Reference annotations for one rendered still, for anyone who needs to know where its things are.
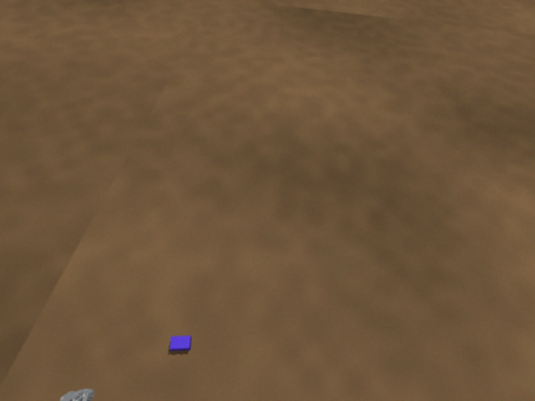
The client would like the small box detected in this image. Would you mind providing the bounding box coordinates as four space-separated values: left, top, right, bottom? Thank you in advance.
170 336 191 351

